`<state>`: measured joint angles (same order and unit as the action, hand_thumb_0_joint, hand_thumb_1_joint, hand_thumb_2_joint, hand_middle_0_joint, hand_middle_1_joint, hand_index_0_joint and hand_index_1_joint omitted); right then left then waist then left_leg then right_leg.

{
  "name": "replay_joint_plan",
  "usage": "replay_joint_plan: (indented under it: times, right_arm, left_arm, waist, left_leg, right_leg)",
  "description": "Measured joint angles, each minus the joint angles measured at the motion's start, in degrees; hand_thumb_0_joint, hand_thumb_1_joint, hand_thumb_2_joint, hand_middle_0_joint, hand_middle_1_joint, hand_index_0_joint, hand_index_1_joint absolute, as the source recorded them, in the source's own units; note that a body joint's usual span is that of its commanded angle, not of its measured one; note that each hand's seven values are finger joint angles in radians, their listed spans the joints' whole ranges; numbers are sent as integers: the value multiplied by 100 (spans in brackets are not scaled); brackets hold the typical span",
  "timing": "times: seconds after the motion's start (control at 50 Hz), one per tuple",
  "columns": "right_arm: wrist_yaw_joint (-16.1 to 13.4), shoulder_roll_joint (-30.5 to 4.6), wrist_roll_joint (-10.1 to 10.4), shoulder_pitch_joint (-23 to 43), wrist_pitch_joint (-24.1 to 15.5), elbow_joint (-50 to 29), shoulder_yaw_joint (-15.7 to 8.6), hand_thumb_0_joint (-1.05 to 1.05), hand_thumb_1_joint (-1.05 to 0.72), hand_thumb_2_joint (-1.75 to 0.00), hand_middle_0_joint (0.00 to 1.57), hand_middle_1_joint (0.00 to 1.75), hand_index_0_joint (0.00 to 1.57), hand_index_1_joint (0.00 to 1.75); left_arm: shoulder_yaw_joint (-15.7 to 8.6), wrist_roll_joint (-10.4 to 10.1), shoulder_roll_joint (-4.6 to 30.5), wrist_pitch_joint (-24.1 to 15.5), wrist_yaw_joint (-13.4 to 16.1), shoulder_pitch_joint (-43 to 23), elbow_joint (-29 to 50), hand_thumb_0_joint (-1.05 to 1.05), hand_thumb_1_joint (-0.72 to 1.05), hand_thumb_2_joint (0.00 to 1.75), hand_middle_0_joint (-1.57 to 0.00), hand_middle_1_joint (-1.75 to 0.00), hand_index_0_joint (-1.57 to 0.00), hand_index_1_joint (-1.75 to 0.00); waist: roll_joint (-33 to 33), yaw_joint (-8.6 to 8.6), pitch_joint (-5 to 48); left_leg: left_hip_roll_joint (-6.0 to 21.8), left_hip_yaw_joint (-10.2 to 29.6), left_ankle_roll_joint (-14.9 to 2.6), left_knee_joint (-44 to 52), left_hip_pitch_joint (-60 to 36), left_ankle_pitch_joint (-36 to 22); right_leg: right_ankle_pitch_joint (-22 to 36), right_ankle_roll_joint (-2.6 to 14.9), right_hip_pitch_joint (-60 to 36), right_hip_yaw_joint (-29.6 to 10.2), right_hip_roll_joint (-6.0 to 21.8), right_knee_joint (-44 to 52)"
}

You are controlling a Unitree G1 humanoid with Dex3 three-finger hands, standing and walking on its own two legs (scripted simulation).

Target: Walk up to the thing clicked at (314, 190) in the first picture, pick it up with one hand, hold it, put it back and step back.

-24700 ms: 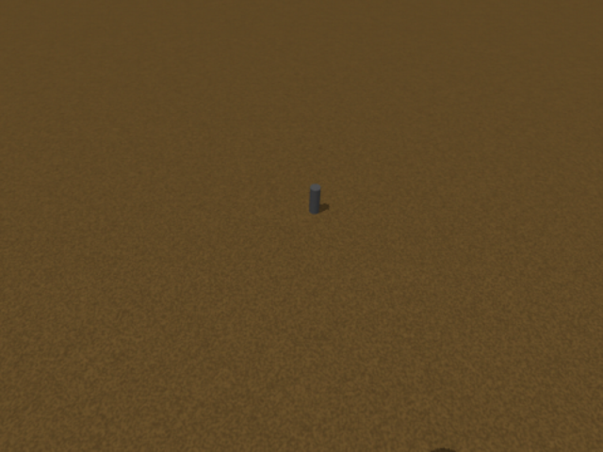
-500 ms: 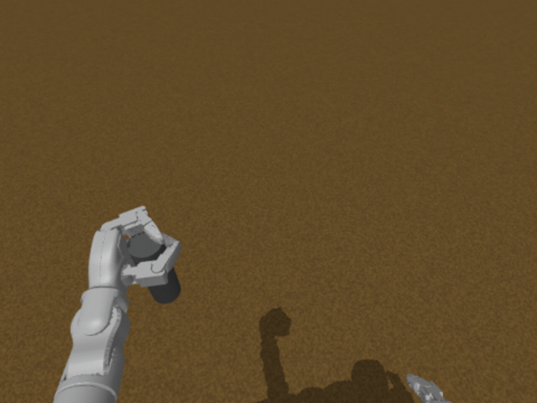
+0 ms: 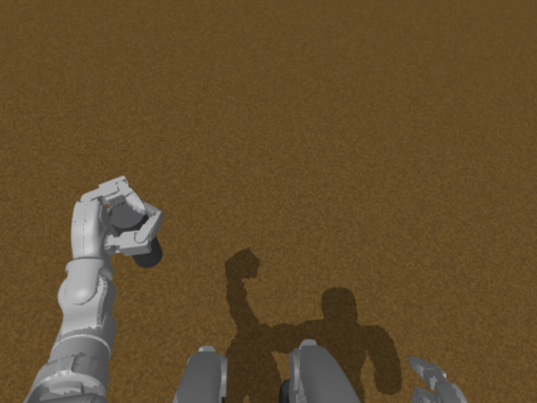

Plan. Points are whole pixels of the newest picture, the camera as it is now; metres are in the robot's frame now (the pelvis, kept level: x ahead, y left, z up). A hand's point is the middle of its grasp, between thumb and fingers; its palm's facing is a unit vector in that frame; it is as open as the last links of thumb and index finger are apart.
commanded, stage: crouch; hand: left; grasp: from the side
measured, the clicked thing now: (139, 236) +0.39 +0.20 -0.06
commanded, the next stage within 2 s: lower in 1.38 s
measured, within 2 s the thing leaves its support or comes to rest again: neither
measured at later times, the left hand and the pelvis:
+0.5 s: hand (166, 250) +0.44 +0.19 -0.24, palm faces +0.10 -1.00 +0.00, open 5.1 cm; pelvis -0.05 +0.00 -0.20, yaw -2 degrees
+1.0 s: hand (173, 252) +0.48 +0.20 -0.35, palm faces +0.10 -0.99 +0.01, open 5.1 cm; pelvis -0.07 +0.01 -0.30, yaw -7 degrees
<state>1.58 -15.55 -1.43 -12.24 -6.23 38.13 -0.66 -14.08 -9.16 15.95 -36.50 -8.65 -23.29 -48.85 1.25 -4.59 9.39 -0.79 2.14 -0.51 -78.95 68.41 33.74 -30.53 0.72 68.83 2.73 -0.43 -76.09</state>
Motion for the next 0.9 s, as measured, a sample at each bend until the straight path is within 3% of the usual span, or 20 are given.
replay_joint_plan:
  times: [0.14, 0.26, 0.46, 0.58, 0.9]
  right_arm:
    - [92, -72, -75, 75, 142, 51, 79, 1, -89, -90, 20, 30, 20, 30]
    - [180, 13, -154, 200, 208, 193, 172, 1, -89, -91, 20, 30, 20, 30]
    - [315, 35, -374, 393, 245, 256, 349, 1, -89, -90, 20, 30, 20, 30]
    - [340, -20, -486, 446, 323, 360, 463, 0, -90, -91, 20, 30, 20, 30]
    - [466, -204, -733, 406, 576, 166, 1028, 0, -90, -90, 20, 30, 20, 30]
  left_arm:
    - [-232, -44, 195, -272, -314, -685, -639, 3, 9, 106, -97, -106, -114, -135]
    - [-611, -44, 268, -445, -330, -1280, -1213, 3, 9, 106, -97, -105, -114, -134]
    - [-1013, 353, 765, -733, -288, -2110, -2065, 3, 9, 105, -96, -105, -114, -133]
    - [-1276, 511, 1138, -800, -200, -2529, -2363, 3, 9, 105, -96, -105, -114, -132]
    - [-1530, 824, 2074, -751, -122, -3107, -2926, 3, 9, 105, -97, -105, -114, -128]
  waist:
    - [-113, -47, 219]
    - [-142, -71, 223]
    - [-25, -348, -19]
    - [44, -553, -208]
    - [206, -1032, -919]
  left_leg:
    - [0, -41, -17, -1490, 1648, 458]
    - [-16, -84, -33, -2403, 2709, 618]
    - [-19, -14, -4, -3800, 4251, 712]
    - [-19, 53, -12, -4495, 4862, 736]
    - [7, 301, -102, -5665, 5781, 570]
  right_leg:
    - [-417, 13, 1682, -9, 8, -1486]
    - [-566, 18, 2775, -28, 33, -2418]
    - [-598, 57, 4294, 80, 62, -3732]
    - [-576, 58, 4867, 167, 78, -4342]
    - [-282, -27, 5598, 442, 75, -5198]
